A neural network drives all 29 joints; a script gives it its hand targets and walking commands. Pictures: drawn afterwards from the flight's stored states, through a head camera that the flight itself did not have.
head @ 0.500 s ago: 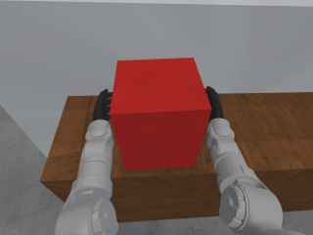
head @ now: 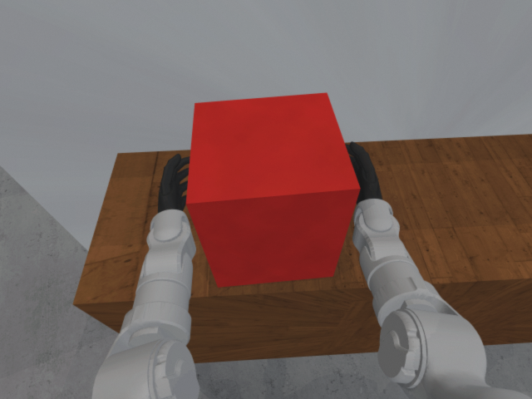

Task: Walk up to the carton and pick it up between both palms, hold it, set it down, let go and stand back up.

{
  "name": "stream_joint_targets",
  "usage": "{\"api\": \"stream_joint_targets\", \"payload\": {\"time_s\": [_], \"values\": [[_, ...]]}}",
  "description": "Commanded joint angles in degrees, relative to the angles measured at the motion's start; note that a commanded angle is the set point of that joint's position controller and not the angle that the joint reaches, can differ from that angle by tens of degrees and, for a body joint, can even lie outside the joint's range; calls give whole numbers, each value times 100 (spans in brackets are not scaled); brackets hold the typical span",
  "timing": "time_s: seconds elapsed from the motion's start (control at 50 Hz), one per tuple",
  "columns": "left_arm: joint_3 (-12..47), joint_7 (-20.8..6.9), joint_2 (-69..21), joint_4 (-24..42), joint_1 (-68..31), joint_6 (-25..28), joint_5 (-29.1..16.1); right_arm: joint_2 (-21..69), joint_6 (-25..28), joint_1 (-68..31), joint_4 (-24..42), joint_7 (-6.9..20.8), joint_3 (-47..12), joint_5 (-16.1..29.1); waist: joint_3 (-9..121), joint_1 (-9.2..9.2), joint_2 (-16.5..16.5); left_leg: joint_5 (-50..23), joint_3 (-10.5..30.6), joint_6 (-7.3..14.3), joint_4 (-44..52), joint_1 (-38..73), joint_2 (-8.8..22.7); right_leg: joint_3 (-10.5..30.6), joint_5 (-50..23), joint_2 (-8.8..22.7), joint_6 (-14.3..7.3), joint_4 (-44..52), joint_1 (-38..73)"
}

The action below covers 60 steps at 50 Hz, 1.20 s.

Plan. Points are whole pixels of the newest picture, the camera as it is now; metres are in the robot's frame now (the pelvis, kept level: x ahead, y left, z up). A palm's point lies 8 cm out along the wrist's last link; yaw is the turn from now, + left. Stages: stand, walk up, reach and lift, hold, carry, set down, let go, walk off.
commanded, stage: set down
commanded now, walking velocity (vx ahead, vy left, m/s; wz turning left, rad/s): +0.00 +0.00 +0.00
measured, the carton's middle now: (269, 196) +0.45 +0.06 +0.02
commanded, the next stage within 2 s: none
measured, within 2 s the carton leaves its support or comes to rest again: rests again in 1.18 s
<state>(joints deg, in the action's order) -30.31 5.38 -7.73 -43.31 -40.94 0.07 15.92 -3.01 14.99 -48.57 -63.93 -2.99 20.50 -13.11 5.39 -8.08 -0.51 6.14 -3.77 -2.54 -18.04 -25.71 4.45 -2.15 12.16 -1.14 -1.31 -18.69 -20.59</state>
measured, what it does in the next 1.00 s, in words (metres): stands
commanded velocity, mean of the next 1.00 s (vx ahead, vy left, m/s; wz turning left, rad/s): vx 0.00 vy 0.00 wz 0.00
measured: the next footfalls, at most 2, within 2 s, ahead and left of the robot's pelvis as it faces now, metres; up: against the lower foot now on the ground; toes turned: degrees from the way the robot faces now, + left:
none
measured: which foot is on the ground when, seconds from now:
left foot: down 0.00-1.00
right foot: down 0.00-1.00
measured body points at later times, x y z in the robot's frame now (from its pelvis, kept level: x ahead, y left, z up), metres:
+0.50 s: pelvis -0.01 +0.01 +0.00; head +0.07 +0.01 +0.44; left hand +0.39 +0.20 +0.05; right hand +0.45 -0.09 +0.05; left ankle +0.01 +0.15 -0.74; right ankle -0.05 -0.10 -0.74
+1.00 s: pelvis -0.01 +0.00 +0.00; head +0.08 +0.00 +0.44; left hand +0.39 +0.20 +0.04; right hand +0.45 -0.09 +0.05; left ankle +0.01 +0.15 -0.74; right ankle -0.05 -0.10 -0.74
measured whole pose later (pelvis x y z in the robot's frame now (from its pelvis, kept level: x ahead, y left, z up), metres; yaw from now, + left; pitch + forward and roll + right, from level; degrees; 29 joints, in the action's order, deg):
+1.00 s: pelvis -0.01 +0.00 +0.00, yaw -2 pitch +14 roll +0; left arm -33.7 6.6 -8.0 -47.1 -42.5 6.4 19.8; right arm -2.1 14.5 -49.7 -64.2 -0.2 25.7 -16.5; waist 3.5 -8.6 0.9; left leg 5.9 -6.4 -2.0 -18.2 -25.5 5.1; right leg -1.1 11.5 -1.2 -1.2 -19.2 -21.3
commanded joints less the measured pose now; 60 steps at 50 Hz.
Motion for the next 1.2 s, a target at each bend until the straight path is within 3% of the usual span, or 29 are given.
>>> {"api": "stream_joint_targets", "payload": {"time_s": [0.0,0.12,0.24,0.42,0.56,0.92,1.04,1.18], "values": [[2163,-453,-2704,401,-3479,369,41,3113,363,-3486,348,846,-1410,-315,4166,-17,294,-3543,-353,132,-707,2773,-179,-325,-3632,-108,269,-171,674],[1871,-500,-2470,206,-3416,457,146,3051,336,-3533,342,857,-1345,-372,3859,-65,646,-2484,-473,256,-349,1611,-285,-155,-3880,34,417,-344,1817],[1595,-487,-2370,6,-3493,578,310,3045,325,-3542,305,939,-1051,-593,3801,-122,628,-1866,-558,310,-155,1308,-295,-87,-3381,70,409,-299,1928],[1484,-356,-2383,63,-3237,524,516,2863,224,-3239,141,1047,-552,-806,3458,-106,318,-2318,-572,220,-332,2090,-234,-215,-2283,-68,207,-2,1107],[1471,-272,-2308,178,-2957,452,575,2639,192,-3085,165,1096,-403,-820,3317,-126,220,-2717,-565,182,-472,2424,-215,-278,-1897,-155,126,96,708],[904,-279,-1286,-105,-2800,735,526,2045,65,-3016,238,901,-537,-663,3358,-260,564,-2250,-709,345,-330,1309,-362,27,-3001,9,384,-317,1709],[749,-82,-740,-31,-2773,862,431,1365,-10,-3088,327,746,-502,-373,3572,-294,392,-2720,-687,256,-541,1492,-379,29,-2914,-80,328,-285,1331],[859,405,-141,344,-2768,916,-36,472,-267,-3350,599,442,-777,480,4181,-312,215,-3357,-525,158,-1044,1697,-371,51,-2774,-250,204,-338,724]]}}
